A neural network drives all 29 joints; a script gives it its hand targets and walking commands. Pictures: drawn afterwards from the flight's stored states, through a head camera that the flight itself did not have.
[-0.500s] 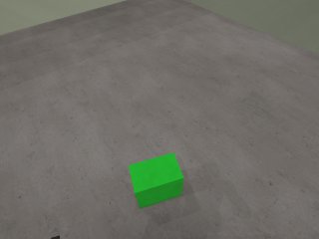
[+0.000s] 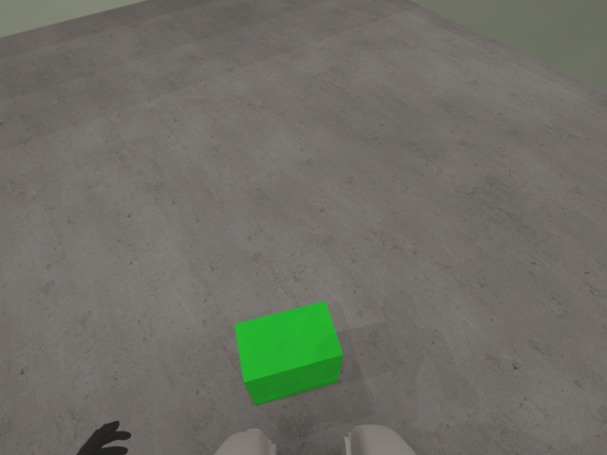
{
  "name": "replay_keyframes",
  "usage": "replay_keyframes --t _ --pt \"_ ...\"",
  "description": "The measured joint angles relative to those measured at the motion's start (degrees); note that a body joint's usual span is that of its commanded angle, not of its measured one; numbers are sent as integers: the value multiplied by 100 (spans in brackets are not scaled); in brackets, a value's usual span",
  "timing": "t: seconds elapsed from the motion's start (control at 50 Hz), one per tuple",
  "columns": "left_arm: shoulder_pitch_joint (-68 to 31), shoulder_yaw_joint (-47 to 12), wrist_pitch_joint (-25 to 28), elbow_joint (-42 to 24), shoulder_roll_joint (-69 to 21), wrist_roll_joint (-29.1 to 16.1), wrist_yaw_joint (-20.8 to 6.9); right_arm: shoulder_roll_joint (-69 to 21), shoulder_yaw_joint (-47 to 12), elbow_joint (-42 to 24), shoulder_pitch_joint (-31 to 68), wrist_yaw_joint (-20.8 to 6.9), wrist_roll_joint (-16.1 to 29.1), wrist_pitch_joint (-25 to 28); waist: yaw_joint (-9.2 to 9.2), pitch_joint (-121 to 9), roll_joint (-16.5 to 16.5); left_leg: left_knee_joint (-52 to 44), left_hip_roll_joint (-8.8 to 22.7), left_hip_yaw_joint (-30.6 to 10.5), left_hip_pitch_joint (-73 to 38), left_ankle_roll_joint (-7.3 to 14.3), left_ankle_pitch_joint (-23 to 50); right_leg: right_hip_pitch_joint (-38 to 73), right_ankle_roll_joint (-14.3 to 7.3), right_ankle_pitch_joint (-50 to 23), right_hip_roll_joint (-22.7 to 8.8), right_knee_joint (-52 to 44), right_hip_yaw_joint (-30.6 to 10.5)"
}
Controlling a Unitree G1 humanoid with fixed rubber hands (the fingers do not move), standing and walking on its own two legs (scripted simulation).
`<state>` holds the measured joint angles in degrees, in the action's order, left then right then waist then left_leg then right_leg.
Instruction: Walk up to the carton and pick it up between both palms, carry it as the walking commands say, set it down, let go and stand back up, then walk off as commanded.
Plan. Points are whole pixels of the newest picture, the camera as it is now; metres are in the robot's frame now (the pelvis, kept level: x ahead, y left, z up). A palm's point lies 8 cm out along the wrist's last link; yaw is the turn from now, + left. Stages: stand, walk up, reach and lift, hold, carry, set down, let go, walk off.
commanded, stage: walk up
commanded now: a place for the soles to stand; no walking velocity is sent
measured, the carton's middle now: (289, 354) +0.44 +0.07 -0.62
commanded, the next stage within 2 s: none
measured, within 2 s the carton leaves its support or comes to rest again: neither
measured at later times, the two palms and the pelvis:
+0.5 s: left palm out of the picture +0.08 +0.25 -0.08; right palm out of the picture +0.13 -0.37 -0.11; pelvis +0.02 -0.07 +0.00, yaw +5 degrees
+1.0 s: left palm out of the picture +0.07 +0.29 -0.09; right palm out of the picture +0.13 -0.34 -0.09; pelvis +0.01 -0.03 +0.00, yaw +8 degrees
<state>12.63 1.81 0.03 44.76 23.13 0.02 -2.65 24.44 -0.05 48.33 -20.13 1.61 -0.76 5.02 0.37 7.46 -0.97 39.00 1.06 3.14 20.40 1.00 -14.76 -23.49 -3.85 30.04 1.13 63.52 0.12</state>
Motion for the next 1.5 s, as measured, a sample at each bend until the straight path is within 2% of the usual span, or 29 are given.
replay_keyframes --t 0.08,0.14,0.16,0.22,0.3,0.5,0.56,0.62,0.68,0.76,0.94,1.02,1.5 --pt "-59 -1 -50 0 3 0 0 -1 0 -3 -26 2 0 -83 -1 62 -45 -2 16 -238 -1 0 -16 -48 0 -169 -182 -839 -5" --pt "-57 0 -70 22 2 0 21 -2 1 -4 114 2 0 -209 -11 -30 -47 106 22 -383 252 0 -47 33 21 -711 -212 -1859 13" --pt "-57 0 -70 25 1 0 44 -2 1 -2 219 2 0 -259 -10 33 -37 235 25 -438 285 0 -179 31 42 -1065 -204 -1866 60" --pt "-58 0 -71 74 1 0 94 -3 1 -3 514 2 0 -373 -17 118 -34 1050 -82 -579 489 0 -820 29 48 -1054 -211 -1777 136" --pt "-57 0 -70 81 0 0 155 0 0 -6 723 2 0 -417 -38 29 -17 1422 -115 -591 548 -1 -923 26 -4 -1090 -210 -1988 157" --pt "-57 -1 -31 82 -1 0 256 1 0 -6 794 2 0 -459 -54 -10 58 1386 -125 -523 298 -1 -1130 26 -50 -1130 -209 -2123 308" --pt "-56 -2 -31 81 -3 0 256 4 0 -9 804 2 0 -409 -49 -2 64 891 -124 -413 49 -1 -1069 23 -48 -1134 -210 -2081 324" --pt "-89 0 -31 82 -1 0 251 -2 -1 2 672 2 0 -339 -37 -41 96 228 -123 -418 -336 -39 -671 24 16 -1022 -221 -1874 409" --pt "-90 -1 -31 111 0 0 244 -28 0 5 603 2 0 -350 -40 -169 66 319 -133 -445 -262 -64 -811 22 22 -908 -213 -1903 412" --pt "-90 -1 6 125 0 0 232 -28 0 5 639 2 0 -355 -40 -313 67 320 -123 -507 -148 -64 -777 24 22 -1205 -194 -2135 463" --pt "-90 -1 13 152 0 0 167 -28 0 6 456 -13 0 -225 -40 -547 71 319 -170 -563 -83 -64 -796 28 26 -1056 -205 -2201 467" --pt "-90 -1 69 153 -1 0 160 -28 0 4 514 -13 0 -188 -40 -481 72 320 -169 -593 -52 -64 -794 55 147 -1247 -196 -2326 476" --pt "-90 -1 70 160 -1 0 151 -28 0 6 612 -13 0 -135 -39 -613 74 320 -184 -634 -63 -64 -803 62 154 -1174 -210 -2282 507"
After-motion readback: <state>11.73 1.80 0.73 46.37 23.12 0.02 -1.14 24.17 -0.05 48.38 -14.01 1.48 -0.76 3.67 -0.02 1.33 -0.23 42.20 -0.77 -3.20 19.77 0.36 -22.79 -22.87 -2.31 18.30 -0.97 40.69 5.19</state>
